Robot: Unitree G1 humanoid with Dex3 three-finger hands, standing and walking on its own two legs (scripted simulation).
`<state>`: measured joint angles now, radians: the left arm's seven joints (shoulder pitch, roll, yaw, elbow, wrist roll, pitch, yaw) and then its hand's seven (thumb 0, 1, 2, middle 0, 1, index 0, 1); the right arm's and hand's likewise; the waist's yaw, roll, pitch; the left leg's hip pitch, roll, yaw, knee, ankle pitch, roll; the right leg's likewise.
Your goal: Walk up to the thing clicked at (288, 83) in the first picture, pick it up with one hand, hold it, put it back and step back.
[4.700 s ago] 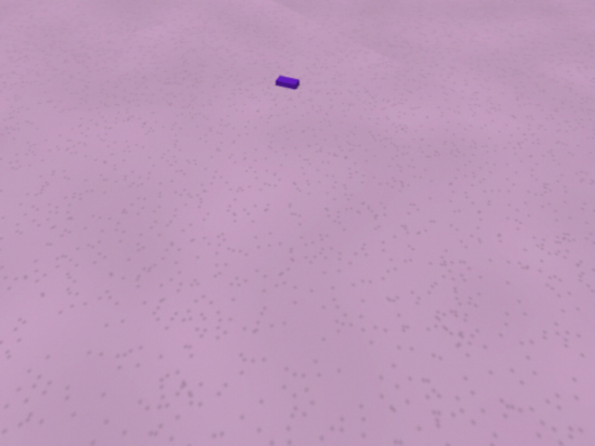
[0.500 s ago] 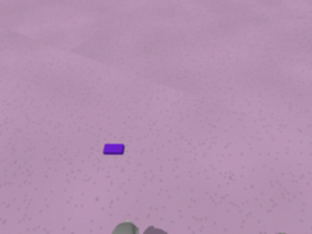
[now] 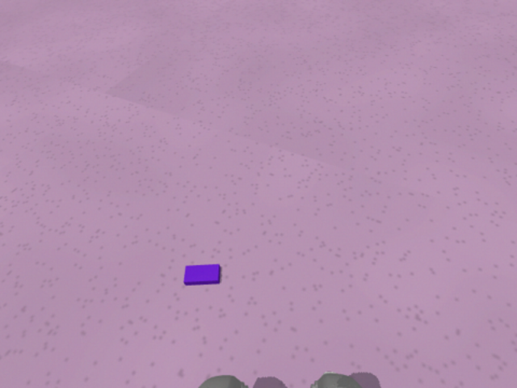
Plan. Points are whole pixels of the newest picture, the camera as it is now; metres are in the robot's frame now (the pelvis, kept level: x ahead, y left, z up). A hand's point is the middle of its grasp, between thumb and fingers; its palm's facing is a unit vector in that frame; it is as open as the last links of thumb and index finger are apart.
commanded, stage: walk up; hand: left
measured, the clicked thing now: (202, 274) +0.64 +0.28 -0.73
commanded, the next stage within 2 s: none
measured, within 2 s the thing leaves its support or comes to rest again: neither
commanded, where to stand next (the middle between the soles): +0.15 +0.05 m, yaw -2 degrees
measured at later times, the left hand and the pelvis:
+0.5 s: hand out of the picture +0.16 +0.39 -0.16, palm faces -0.09 -0.91 -0.39, open 7.4 cm; pelvis +0.09 +0.11 +0.00, yaw -3 degrees
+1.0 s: hand (87, 343) +0.23 +0.33 -0.13, palm faces -0.11 -0.93 -0.36, open 7.4 cm; pelvis +0.10 +0.08 +0.01, yaw -4 degrees
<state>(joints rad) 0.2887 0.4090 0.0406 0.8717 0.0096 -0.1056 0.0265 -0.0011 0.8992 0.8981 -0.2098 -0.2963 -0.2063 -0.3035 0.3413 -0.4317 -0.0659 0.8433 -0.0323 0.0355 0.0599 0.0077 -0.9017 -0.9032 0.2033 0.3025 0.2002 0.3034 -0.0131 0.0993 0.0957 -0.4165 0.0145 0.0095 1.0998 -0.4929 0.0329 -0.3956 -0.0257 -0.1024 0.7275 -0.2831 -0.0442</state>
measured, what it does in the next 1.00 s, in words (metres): walks ahead: left foot, then right foot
